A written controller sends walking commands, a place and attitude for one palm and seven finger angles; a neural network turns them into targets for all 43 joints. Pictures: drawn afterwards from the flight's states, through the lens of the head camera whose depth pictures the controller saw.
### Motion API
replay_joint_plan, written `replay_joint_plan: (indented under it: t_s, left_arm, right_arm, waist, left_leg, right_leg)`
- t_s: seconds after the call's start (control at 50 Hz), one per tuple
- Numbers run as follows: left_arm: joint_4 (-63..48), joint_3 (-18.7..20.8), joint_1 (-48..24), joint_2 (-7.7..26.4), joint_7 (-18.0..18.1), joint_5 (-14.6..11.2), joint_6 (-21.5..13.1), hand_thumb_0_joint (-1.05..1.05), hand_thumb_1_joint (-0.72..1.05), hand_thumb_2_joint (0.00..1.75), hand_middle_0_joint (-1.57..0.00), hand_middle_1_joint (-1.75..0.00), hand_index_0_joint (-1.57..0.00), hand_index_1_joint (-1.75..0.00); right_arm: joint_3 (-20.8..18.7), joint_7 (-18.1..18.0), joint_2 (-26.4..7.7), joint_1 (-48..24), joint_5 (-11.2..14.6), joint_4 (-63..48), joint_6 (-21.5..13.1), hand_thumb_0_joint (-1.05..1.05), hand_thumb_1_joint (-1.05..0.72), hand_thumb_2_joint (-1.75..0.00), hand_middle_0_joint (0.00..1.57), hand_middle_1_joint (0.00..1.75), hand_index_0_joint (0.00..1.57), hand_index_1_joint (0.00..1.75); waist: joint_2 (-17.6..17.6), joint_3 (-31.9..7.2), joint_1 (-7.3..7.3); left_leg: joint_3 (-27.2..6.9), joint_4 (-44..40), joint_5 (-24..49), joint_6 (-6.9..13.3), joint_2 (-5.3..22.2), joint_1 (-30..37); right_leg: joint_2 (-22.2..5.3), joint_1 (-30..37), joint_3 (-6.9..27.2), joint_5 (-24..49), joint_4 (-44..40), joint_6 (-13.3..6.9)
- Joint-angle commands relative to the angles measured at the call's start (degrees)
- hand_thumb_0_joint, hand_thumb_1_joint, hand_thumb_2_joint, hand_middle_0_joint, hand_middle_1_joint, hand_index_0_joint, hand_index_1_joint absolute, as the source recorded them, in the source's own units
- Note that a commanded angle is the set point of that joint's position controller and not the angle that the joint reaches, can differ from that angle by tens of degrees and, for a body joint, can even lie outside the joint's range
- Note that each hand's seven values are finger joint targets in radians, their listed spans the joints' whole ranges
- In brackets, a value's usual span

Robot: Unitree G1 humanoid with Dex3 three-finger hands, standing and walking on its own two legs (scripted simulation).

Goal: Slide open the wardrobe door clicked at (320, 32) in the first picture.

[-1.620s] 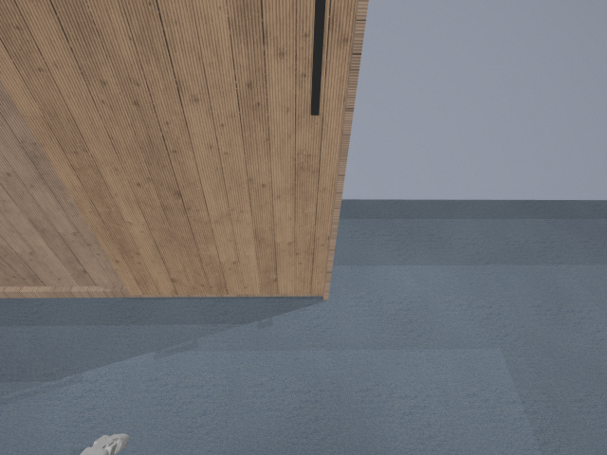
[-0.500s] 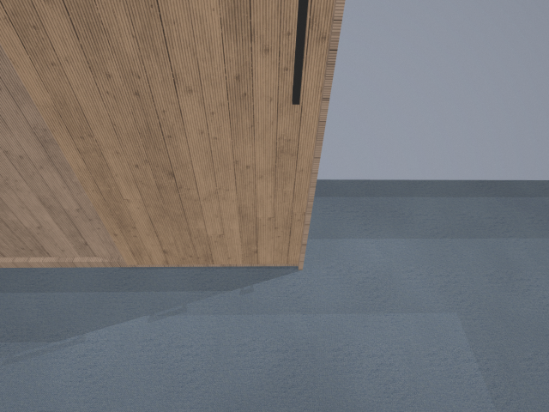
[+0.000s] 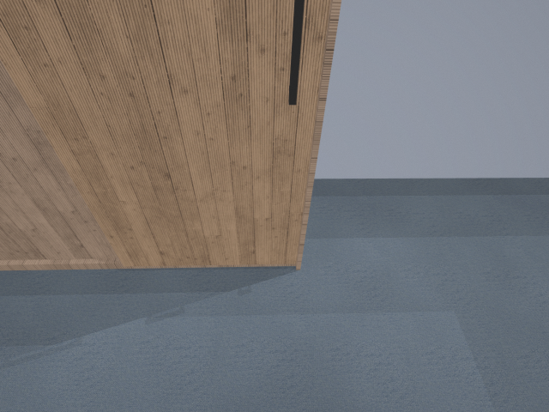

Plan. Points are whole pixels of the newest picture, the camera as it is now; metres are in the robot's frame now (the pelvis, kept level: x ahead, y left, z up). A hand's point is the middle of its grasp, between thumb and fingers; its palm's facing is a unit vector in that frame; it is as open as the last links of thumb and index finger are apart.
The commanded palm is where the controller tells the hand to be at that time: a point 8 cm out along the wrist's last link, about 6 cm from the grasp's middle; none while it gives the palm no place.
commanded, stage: take the last steps up to it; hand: right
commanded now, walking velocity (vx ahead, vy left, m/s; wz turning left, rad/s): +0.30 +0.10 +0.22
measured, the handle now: (295, 38) +0.77 +0.00 +0.20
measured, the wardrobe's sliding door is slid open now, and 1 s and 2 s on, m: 0.00 0.00 0.00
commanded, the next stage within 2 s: come to a stop and stand still in 0.72 s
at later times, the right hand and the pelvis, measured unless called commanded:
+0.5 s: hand out of the picture +0.00 -0.13 -0.18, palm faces +0.05 +0.99 -0.12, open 7.4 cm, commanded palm none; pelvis +0.12 +0.01 -0.02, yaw +3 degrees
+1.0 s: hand (344, 290) +0.40 -0.13 -0.18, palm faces -0.12 +0.97 -0.21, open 7.4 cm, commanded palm none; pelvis +0.27 +0.04 -0.02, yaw +7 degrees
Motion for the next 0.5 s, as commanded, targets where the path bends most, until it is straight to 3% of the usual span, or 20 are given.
replay_joint_plan:
  t_s: [0.0,0.04,0.08,0.14,0.18,0.2,0.22,0.24,0.26,0.28,0.3,0.32,0.36,0.44,0.46,0.48]
  left_arm:
    - [-1.8,0.9,3.0,4.9,0.0,0.4,0.3,0.00,0.90,0.90,-0.20,-0.30,-0.20,-0.30]
    - [-2.4,1.5,3.8,5.7,0.0,0.7,0.5,0.00,0.90,0.90,-0.20,-0.30,-0.20,-0.30]
    - [-3.0,2.2,5.0,6.2,0.1,0.6,0.2,0.00,0.90,0.90,-0.20,-0.30,-0.20,-0.30]
    - [-3.6,3.2,7.6,6.5,0.4,0.5,-0.5,0.00,0.90,0.90,-0.20,-0.30,-0.20,-0.30]
    - [-4.1,3.7,8.6,5.7,0.7,0.3,-1.1,0.00,0.90,0.90,-0.20,-0.30,-0.20,-0.30]
    - [-4.3,3.7,8.4,4.5,0.7,0.2,-1.3,0.00,0.90,0.90,-0.20,-0.30,-0.20,-0.30]
    - [-5.3,3.4,6.6,2.0,0.8,0.0,-1.6,0.00,0.90,0.90,-0.20,-0.30,-0.20,-0.30]
    - [-7.3,2.6,3.9,-1.4,0.5,-0.2,-2.1,0.00,0.90,0.90,-0.20,-0.30,-0.20,-0.30]
    - [-9.0,2.8,-0.7,-1.0,0.6,0.2,-2.2,0.00,0.90,0.90,-0.20,-0.30,-0.20,-0.30]
    - [-9.3,3.0,-2.0,-1.4,0.5,0.2,-2.7,0.00,0.90,0.90,-0.20,-0.30,-0.20,-0.30]
    - [-9.3,3.1,-2.0,-2.5,0.3,0.2,-2.9,0.00,0.90,0.90,-0.20,-0.30,-0.20,-0.30]
    - [-9.0,3.2,-1.4,-3.5,0.0,0.2,-2.7,0.00,0.90,0.90,-0.20,-0.30,-0.20,-0.30]
    - [-8.6,3.3,-0.9,-5.4,-0.6,0.2,-2.1,0.00,0.90,0.90,-0.20,-0.30,-0.20,-0.30]
    - [-9.0,3.1,-0.2,-7.1,-1.1,-0.3,-2.2,0.00,0.90,0.90,-0.20,-0.30,-0.20,-0.30]
    - [-8.4,3.3,1.5,-7.4,-1.1,-0.4,-2.5,0.00,0.90,0.90,-0.20,-0.30,-0.20,-0.30]
    - [-7.2,3.4,5.6,-6.9,-0.6,-0.3,-2.8,0.00,0.90,0.90,-0.20,-0.30,-0.20,-0.30]
  right_arm:
    - [-1.0,0.0,-4.8,3.1,-0.4,-1.9,0.6,0.00,-0.90,-0.90,0.20,0.30,0.20,0.30]
    - [-1.5,0.6,-4.6,4.3,-0.6,-2.5,1.0,0.00,-0.90,-0.90,0.20,0.30,0.20,0.30]
    - [-2.0,1.2,-3.8,6.2,-0.8,-3.2,0.7,0.00,-0.90,-0.90,0.20,0.30,0.20,0.30]
    - [-2.4,1.6,-1.2,9.1,-0.9,-4.0,-0.1,0.00,-0.90,-0.90,0.20,0.30,0.20,0.30]
    - [-2.7,1.7,0.1,11.7,-0.9,-4.0,-0.8,0.00,-0.90,-0.90,0.20,0.30,0.20,0.30]
    - [-3.0,1.6,-0.1,14.5,-0.9,-3.2,-1.2,0.00,-0.90,-0.90,0.20,0.30,0.20,0.30]
    - [-3.7,1.2,-1.6,18.4,-1.0,-2.0,-1.7,0.00,-0.90,-0.90,0.20,0.30,0.20,0.30]
    - [-4.6,0.4,-4.7,24.1,-1.0,0.2,-2.3,0.00,-0.90,-0.90,0.20,0.30,0.20,0.30]
    - [-4.6,-0.3,-4.3,28.7,-0.6,1.4,-2.5,0.00,-0.90,-0.90,0.20,0.30,0.20,0.30]
    - [-4.1,-0.8,-1.8,28.8,-0.8,1.6,-2.7,0.00,-0.90,-0.90,0.20,0.30,0.20,0.30]
    - [-4.0,-1.1,-0.8,27.5,-1.0,1.2,-2.8,0.00,-0.90,-0.90,0.20,0.30,0.20,0.30]
    - [-3.8,-1.3,-0.1,25.8,-1.3,0.7,-2.9,0.00,-0.90,-0.90,0.20,0.30,0.20,0.30]
    - [-3.4,-1.3,1.6,23.7,-1.3,0.5,-3.1,0.00,-0.90,-0.90,0.20,0.30,0.20,0.30]
    - [-3.2,-1.5,2.8,21.4,-1.3,1.0,-3.3,0.00,-0.90,-0.90,0.20,0.30,0.20,0.30]
    - [-3.3,-1.3,2.6,20.5,-1.2,1.1,-3.4,0.00,-0.90,-0.90,0.20,0.30,0.20,0.30]
    - [-3.6,-1.3,2.4,19.5,-0.9,1.2,-3.5,0.00,-0.90,-0.90,0.20,0.30,0.20,0.30]
  waist:
    - [1.1,0.6,0.52]
    - [-0.4,4.7,0.56]
    - [-2.1,5.6,0.52]
    - [-5.9,5.8,0.54]
    - [-6.0,4.1,-0.35]
    - [-4.1,3.1,-1.45]
    - [4.6,3.5,-3.24]
    - [17.6,3.3,-4.89]
    - [16.9,4.8,-6.73]
    - [9.1,5.5,-5.87]
    - [4.3,4.9,-4.68]
    - [3.1,3.8,-3.46]
    - [4.9,4.5,-1.83]
    - [7.4,5.2,0.27]
    - [7.0,4.4,1.26]
    - [5.9,2.8,3.32]
  left_leg:
    - [-6.3,-3.0,-12.7,0.7,4.8,-3.4]
    - [-6.0,-0.9,-18.4,1.2,3.2,-7.4]
    - [-4.9,2.9,-18.3,1.7,1.8,-9.4]
    - [-2.0,10.4,-13.2,1.9,-0.2,-12.1]
    - [-1.2,9.6,-9.8,2.2,0.1,-9.8]
    - [-3.6,6.9,-8.3,3.0,1.4,-4.9]
    - [-12.4,1.9,-5.9,5.3,5.8,3.1]
    - [-26.9,-5.6,2.3,10.1,15.1,12.1]
    - [-31.4,-6.4,13.9,13.6,19.1,13.2]
    - [-29.5,-4.5,21.1,16.2,18.9,14.8]
    - [-26.1,-2.7,21.9,16.2,17.8,15.2]
    - [-22.3,-2.7,20.1,15.1,16.2,13.8]
    - [-17.6,-5.2,18.1,13.5,13.8,9.0]
    - [-12.0,-6.1,19.1,10.2,10.5,0.4]
    - [-10.1,-4.8,21.4,9.6,9.4,-0.8]
    - [-8.2,-0.8,25.7,8.5,8.0,-2.0]
  right_leg:
    - [-5.7,-2.7,3.6,-10.5,-2.4,-1.2]
    - [-6.7,-6.0,5.3,-20.8,-4.2,-2.2]
    - [-8.8,-6.8,7.6,-24.6,-4.6,-3.9]
    - [-12.5,-5.4,11.4,-22.3,-4.2,-6.8]
    - [-13.2,-4.8,10.0,-14.7,0.5,-7.2]
    - [-11.3,-8.2,6.9,-10.5,6.0,-6.1]
    - [-6.6,-17.2,0.5,-9.4,16.3,-3.4]
    - [-0.8,-29.3,-7.4,-15.4,30.0,-0.8]
    - [-2.2,-34.7,-4.0,-22.6,38.6,-1.1]
    - [-3.8,-37.5,-2.6,-20.2,43.0,-1.0]
    - [-5.0,-37.9,-2.7,-18.9,43.7,-0.8]
    - [-5.7,-36.4,-3.2,-17.6,42.1,-0.6]
    - [-5.5,-32.7,-5.2,-13.4,38.6,-0.2]
    - [-4.3,-20.9,-7.0,-6.9,25.1,-1.3]
    - [-2.7,-16.2,-8.8,-4.7,22.2,-1.7]
    - [-1.4,-9.5,-9.4,-1.6,17.8,-2.2]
